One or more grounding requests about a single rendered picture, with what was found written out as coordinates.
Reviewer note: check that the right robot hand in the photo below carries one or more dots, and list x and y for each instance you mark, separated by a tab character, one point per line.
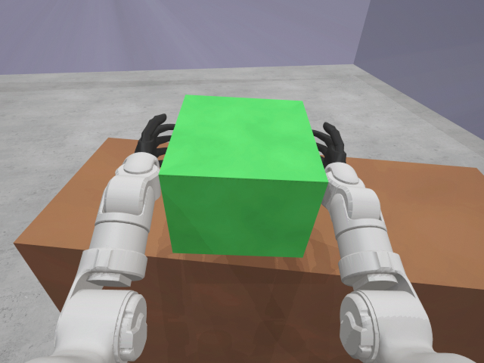
334	151

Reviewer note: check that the robot left forearm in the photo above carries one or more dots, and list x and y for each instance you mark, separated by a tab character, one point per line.
116	255

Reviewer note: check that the right robot upper arm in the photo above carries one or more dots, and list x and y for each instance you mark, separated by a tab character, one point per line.
387	326

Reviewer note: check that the left robot hand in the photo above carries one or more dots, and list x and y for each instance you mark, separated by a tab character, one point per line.
149	141

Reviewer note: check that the left robot upper arm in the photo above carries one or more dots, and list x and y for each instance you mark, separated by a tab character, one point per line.
100	326

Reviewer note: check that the carton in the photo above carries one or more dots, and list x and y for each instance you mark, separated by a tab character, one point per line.
242	176

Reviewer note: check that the robot right forearm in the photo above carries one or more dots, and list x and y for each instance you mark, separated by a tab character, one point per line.
367	260

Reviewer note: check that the pedestal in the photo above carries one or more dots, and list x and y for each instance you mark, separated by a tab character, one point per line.
206	308

